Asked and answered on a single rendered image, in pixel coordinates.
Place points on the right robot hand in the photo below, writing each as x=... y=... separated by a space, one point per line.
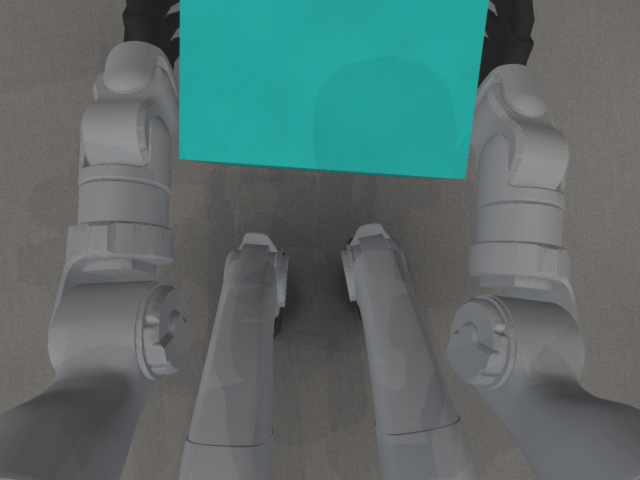
x=509 y=40

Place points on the left robot hand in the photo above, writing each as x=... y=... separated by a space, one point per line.
x=144 y=20

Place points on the robot left forearm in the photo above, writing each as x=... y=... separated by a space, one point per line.
x=124 y=172

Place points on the carton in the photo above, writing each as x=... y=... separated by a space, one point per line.
x=366 y=87

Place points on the robot left foot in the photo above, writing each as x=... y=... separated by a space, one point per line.
x=277 y=324

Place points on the robot left upper arm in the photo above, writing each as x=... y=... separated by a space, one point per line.
x=111 y=344

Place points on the robot right upper arm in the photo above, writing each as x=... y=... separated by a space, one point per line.
x=525 y=358

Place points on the robot right forearm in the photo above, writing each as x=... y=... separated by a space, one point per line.
x=521 y=166

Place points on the left robot thigh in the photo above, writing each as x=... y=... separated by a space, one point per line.
x=231 y=433

